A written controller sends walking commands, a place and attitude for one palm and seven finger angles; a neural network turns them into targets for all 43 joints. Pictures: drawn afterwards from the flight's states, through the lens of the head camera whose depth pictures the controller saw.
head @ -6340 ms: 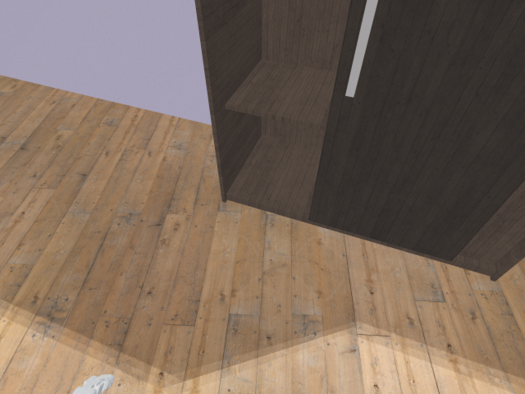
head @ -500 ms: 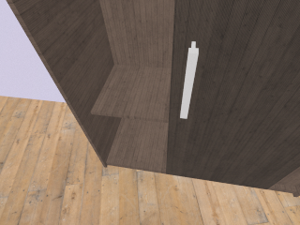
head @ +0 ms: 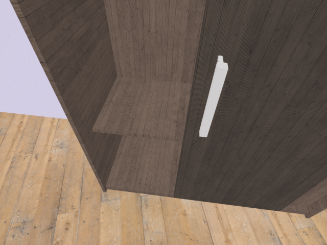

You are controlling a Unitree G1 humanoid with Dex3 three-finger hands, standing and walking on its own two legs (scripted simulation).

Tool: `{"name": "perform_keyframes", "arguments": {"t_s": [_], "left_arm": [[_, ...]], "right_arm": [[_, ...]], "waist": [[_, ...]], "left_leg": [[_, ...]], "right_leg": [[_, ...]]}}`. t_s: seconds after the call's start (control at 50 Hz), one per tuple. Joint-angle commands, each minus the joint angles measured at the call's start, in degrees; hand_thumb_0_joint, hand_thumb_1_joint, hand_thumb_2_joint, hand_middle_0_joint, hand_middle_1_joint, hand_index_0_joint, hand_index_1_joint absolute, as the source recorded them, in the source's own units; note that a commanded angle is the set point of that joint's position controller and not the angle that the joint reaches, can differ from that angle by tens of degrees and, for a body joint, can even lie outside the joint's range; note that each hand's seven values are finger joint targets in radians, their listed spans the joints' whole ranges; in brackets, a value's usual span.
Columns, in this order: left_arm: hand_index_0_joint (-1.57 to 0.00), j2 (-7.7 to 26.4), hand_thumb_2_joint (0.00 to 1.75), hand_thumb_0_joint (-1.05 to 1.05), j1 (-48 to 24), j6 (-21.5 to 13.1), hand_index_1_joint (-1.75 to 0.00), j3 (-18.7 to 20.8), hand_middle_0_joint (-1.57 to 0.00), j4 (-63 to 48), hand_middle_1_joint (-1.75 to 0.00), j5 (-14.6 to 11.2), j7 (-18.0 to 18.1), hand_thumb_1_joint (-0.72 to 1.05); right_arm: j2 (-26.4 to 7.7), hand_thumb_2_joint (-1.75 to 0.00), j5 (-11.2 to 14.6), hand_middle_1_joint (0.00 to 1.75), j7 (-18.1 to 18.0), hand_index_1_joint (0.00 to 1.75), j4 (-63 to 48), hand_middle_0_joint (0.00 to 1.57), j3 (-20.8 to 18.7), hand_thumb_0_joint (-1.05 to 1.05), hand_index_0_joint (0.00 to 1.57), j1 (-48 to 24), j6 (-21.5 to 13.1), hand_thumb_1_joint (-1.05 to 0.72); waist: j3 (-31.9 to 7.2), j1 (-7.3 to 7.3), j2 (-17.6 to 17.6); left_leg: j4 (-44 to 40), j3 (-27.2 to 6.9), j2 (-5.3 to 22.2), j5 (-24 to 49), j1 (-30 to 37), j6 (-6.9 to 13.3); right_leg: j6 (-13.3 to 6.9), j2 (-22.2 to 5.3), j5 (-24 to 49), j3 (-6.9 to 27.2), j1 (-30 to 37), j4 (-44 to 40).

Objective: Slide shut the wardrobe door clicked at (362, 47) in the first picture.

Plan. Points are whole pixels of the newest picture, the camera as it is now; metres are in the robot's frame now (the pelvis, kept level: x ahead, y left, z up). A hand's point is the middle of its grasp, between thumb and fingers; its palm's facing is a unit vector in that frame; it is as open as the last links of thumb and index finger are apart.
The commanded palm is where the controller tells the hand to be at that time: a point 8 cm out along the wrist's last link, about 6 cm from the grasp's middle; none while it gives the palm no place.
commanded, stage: come to a stop and stand still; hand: right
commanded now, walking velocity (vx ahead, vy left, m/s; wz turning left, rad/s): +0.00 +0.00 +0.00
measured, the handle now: (210, 100) +0.48 -0.11 +0.10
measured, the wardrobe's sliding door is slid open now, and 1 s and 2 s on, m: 0.43 0.43 0.43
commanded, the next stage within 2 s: look again from close up in 0.42 s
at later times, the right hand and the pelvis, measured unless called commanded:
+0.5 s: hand out of the picture -0.05 -0.16 -0.17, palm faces +0.06 +0.98 -0.17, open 7.4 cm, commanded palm none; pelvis -0.02 +0.00 +0.00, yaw +0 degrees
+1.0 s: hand out of the picture -0.03 -0.22 -0.18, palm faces +0.02 +0.98 -0.20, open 7.3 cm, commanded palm none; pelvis -0.03 -0.05 +0.00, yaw +1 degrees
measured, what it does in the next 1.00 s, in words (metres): shifts its weight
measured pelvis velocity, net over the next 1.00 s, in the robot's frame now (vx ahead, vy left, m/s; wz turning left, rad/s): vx -0.03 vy -0.05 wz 0.01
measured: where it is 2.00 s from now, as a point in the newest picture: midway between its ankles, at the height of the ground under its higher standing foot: outside the picture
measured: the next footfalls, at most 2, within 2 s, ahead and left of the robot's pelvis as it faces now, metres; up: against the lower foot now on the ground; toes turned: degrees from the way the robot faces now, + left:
none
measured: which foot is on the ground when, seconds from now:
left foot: down 0.00-1.00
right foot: down 0.00-1.00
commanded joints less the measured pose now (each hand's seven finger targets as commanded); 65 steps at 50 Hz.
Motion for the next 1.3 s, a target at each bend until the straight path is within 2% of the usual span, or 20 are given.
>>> {"name": "perform_keyframes", "arguments": {"t_s": [0.0,0.04,0.1,0.24,0.48,0.5,0.52,0.54,0.56,0.58,0.62,0.64,0.68,0.78,0.82,0.88,0.94,1.1,1.22,1.28], "left_arm": [[-0.2,3.7,0.9,0.0,5.6,-0.1,-0.3,0.1,-0.2,-0.5,-0.3,0.0,0.2,0.9],[-0.2,3.8,0.9,0.0,5.2,0.0,-0.3,0.0,-0.2,-0.7,-0.3,-0.1,0.1,0.9],[-0.2,4.4,0.9,0.0,4.7,0.0,-0.3,-0.1,-0.2,-1.0,-0.3,0.0,0.1,0.9],[-0.2,4.4,0.9,0.0,4.9,-0.1,-0.3,-0.3,-0.2,-1.1,-0.3,-0.1,-0.1,0.9],[-0.2,3.8,0.9,0.0,7.0,-0.7,-0.3,-0.4,-0.2,-0.5,-0.3,0.0,-0.2,0.9],[-0.2,5.3,0.9,0.0,-0.9,-1.8,-0.3,-0.4,-0.2,-4.9,-0.3,-0.4,-1.3,0.9],[-0.2,2.6,0.9,0.0,3.8,-0.6,-0.3,-0.1,-0.2,-7.2,-0.3,-0.3,-1.1,0.9],[-0.2,2.9,0.9,0.0,4.6,0.2,-0.3,0.0,-0.2,-7.3,-0.3,0.2,-1.3,0.9],[-0.2,2.1,0.9,0.0,6.5,-0.1,-0.3,-0.1,-0.2,-6.6,-0.3,0.2,-1.5,0.9],[-0.2,2.0,0.9,0.0,8.6,-0.5,-0.3,-0.4,-0.2,-6.0,-0.3,0.5,-1.7,0.9],[-0.2,3.5,0.9,0.0,9.6,-1.4,-0.3,-0.6,-0.2,-6.0,-0.3,0.7,-1.7,0.9],[-0.2,3.7,0.9,0.0,8.9,-1.5,-0.3,-0.7,-0.2,-6.5,-0.3,0.7,-1.6,0.9],[-0.2,4.0,0.9,0.0,6.8,-1.8,-0.3,-1.0,-0.2,-6.9,-0.3,0.6,-1.5,0.9],[-0.2,5.4,0.9,0.0,6.7,-2.0,-0.3,-1.0,-0.2,-6.9,-0.3,0.5,-1.3,0.9],[-0.2,5.5,0.9,0.0,6.8,-2.1,-0.3,-1.1,-0.2,-6.6,-0.3,0.5,-1.3,0.9],[-0.2,5.7,0.9,0.0,6.7,-2.3,-0.3,-1.1,-0.2,-6.1,-0.3,0.5,-1.2,0.9],[-0.2,5.4,0.9,0.0,6.8,-2.3,-0.3,-1.0,-0.2,-5.6,-0.3,0.4,-1.1,0.9],[-0.2,5.3,0.9,0.0,6.5,-2.5,-0.3,-1.0,-0.2,-4.2,-0.3,0.2,-0.8,0.9],[-0.2,4.9,0.9,0.0,6.2,-2.4,-0.3,-1.0,-0.2,-3.4,-0.3,0.1,-0.6,0.9],[-0.2,4.7,0.9,0.0,6.0,-2.3,-0.3,-1.0,-0.2,-3.2,-0.3,0.0,-0.6,0.9]], "right_arm": [[-4.8,-0.9,0.1,0.3,-0.2,0.3,-0.9,0.2,-0.5,0.0,0.2,4.4,-0.4,-0.9],[-4.9,-0.9,0.1,0.3,-0.1,0.3,-0.8,0.2,-0.5,0.0,0.2,4.6,-0.3,-0.9],[-4.9,-0.9,0.1,0.3,0.0,0.3,-0.4,0.2,-0.3,0.0,0.2,5.1,-0.4,-0.9],[-4.3,-0.9,0.1,0.3,0.2,0.3,0.2,0.2,-0.2,0.0,0.2,6.3,-0.3,-0.9],[-3.6,-0.9,0.1,0.3,0.1,0.3,0.0,0.2,-0.3,0.0,0.2,6.9,-0.4,-0.9],[-5.8,-0.9,-1.0,0.3,-2.2,0.3,0.9,0.2,-0.2,0.0,0.2,11.1,-2.3,-0.9],[-8.3,-0.9,-0.7,0.3,-1.7,0.3,-1.4,0.2,-0.8,0.0,0.2,10.7,-2.5,-0.9],[-8.7,-0.9,-0.7,0.3,-1.1,0.3,-2.8,0.2,-1.0,0.0,0.2,7.6,-2.4,-0.9],[-7.1,-0.9,-0.6,0.3,-0.7,0.3,-2.7,0.2,-0.5,0.0,0.2,5.5,-2.2,-0.9],[-5.8,-0.9,-0.7,0.3,-0.5,0.3,-3.3,0.2,-0.3,0.0,0.2,4.4,-2.1,-0.9],[-3.9,-0.9,-0.2,0.3,-0.2,0.3,-3.6,0.2,-0.1,0.0,0.2,4.2,-1.8,-0.9],[-4.0,-0.9,-0.4,0.3,-0.1,0.3,-4.0,0.2,0.0,0.0,0.2,3.7,-1.4,-0.9],[-3.6,-0.9,-0.3,0.3,0.2,0.3,-3.7,0.2,0.2,0.0,0.2,4.4,-1.1,-0.9],[-3.6,-0.9,-0.3,0.3,0.6,0.3,-3.7,0.2,0.4,0.0,0.2,4.8,-0.4,-0.9],[-3.5,-0.9,-0.3,0.3,0.6,0.3,-3.7,0.2,0.4,0.0,0.2,4.9,-0.3,-0.9],[-3.7,-0.9,-0.3,0.3,0.6,0.3,-3.7,0.2,0.4,0.0,0.2,5.1,-0.2,-0.9],[-3.7,-0.9,-0.4,0.3,0.6,0.3,-3.6,0.2,0.3,0.0,0.2,5.3,-0.3,-0.9],[-3.4,-0.9,-0.4,0.3,0.5,0.3,-2.8,0.2,0.3,0.0,0.2,6.1,-0.3,-0.9],[-3.0,-0.9,-0.4,0.3,0.4,0.3,-2.0,0.2,0.3,0.0,0.2,6.7,-0.2,-0.9],[-2.8,-0.9,-0.5,0.3,0.4,0.3,-2.0,0.2,0.2,0.0,0.2,6.9,-0.2,-0.9]], "waist": [[2.8,0.71,1.4],[3.0,0.55,2.3],[3.3,0.68,0.4],[4.3,0.26,0.6],[5.2,-0.03,0.8],[5.8,-2.91,3.3],[0.4,0.62,4.2],[0.8,0.94,0.3],[-0.6,2.5,0.6],[-0.8,2.88,0.3],[0.4,2.23,-0.7],[1.4,1.47,-0.7],[4.0,0.38,-2.4],[6.7,-0.14,-0.1],[6.6,-0.17,0.8],[5.5,-0.3,-0.4],[4.8,-0.27,1.4],[2.4,0.02,-0.1],[2.4,0.11,0.0],[3.0,0.11,0.7]], "left_leg": [[-4.0,-8.1,8.7,24.5,1.9,-0.9],[-4.9,-7.8,8.6,22.5,2.1,-1.4],[-5.9,-8.4,8.4,19.0,0.9,-1.0],[-8.0,-8.2,7.9,9.7,-0.2,-0.9],[-6.7,-7.6,7.8,8.7,-0.4,-0.5],[-2.1,-10.9,12.2,44.0,0.5,-4.1],[-3.1,-14.3,16.0,36.9,2.3,-1.5],[-4.6,-13.0,16.3,27.4,0.1,0.2],[-5.4,-11.1,14.3,10.9,-4.5,2.6],[-4.0,-9.5,11.9,3.2,-6.6,2.6],[-0.7,-7.3,8.1,1.5,-6.2,1.1],[-0.2,-6.2,7.5,-0.3,-5.0,0.8],[1.5,-6.5,6.9,2.1,-4.1,0.3],[2.2,-6.1,6.5,0.9,-4.2,-0.4],[2.4,-5.9,6.6,1.7,-4.1,-0.5],[2.8,-5.8,6.8,3.0,-3.4,-0.6],[2.5,-5.7,7.0,4.0,-3.0,-0.8],[3.0,-6.0,7.6,8.2,-2.6,-0.9],[3.1,-5.9,7.7,10.4,-2.5,-1.0],[2.8,-6.1,7.8,10.3,-2.5,-0.9]], "right_leg": [[-1.0,-4.1,14.4,2.4,-3.6,-2.5],[-1.1,-4.0,12.9,2.2,-3.7,-2.4],[-1.1,-3.9,12.0,2.4,-3.2,-2.9],[-1.4,-3.8,9.3,2.7,-4.2,-3.7],[-1.7,-3.9,9.9,3.5,-6.3,-4.4],[0.3,-3.3,7.8,-1.2,-13.9,10.5],[-0.9,-1.6,-4.8,2.2,-12.9,12.5],[-1.5,-1.5,-5.0,1.4,-12.1,12.8],[-1.3,-1.8,-2.7,0.9,-9.2,10.3],[-1.4,-1.2,2.0,1.8,-7.4,7.7],[-2.5,-3.7,7.2,4.2,-9.7,4.0],[-2.8,-4.0,6.5,5.2,-12.4,2.7],[-3.2,-4.1,7.7,6.4,-14.5,0.1],[-3.7,-4.0,2.8,7.6,-16.6,-3.6],[-3.9,-4.0,2.4,7.7,-16.2,-4.4],[-4.0,-3.9,4.2,7.7,-15.1,-4.7],[-4.2,-3.8,5.9,7.2,-14.0,-4.3],[-4.1,-3.4,13.5,5.7,-9.8,-2.4],[-4.1,-3.5,16.8,5.0,-8.1,-1.3],[-4.1,-3.4,15.1,5.0,-8.7,-1.2]]}}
